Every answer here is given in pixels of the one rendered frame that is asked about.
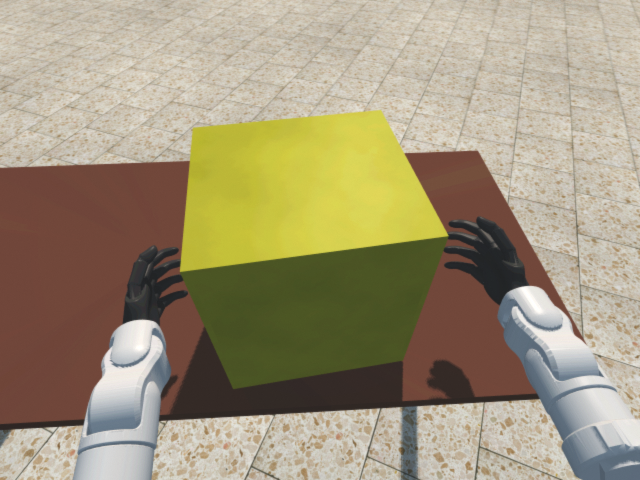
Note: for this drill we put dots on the table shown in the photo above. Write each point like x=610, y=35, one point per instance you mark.
x=69, y=237

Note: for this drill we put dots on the carton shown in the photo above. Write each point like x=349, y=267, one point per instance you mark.
x=309, y=245

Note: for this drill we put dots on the robot right forearm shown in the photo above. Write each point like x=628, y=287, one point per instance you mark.
x=601, y=437

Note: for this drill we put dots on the right robot hand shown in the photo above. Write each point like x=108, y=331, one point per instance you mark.
x=498, y=267

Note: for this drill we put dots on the robot left forearm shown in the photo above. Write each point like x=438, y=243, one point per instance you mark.
x=120, y=429

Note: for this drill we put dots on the left robot hand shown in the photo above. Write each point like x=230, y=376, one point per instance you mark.
x=142, y=300

